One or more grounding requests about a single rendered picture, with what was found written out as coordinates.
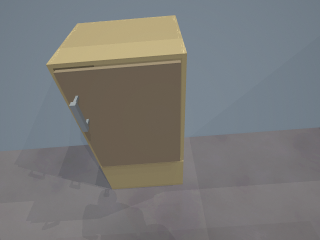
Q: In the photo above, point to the handle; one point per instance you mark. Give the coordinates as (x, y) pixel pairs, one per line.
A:
(78, 115)

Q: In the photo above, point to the cupboard door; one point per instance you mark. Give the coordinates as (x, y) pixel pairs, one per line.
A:
(134, 110)

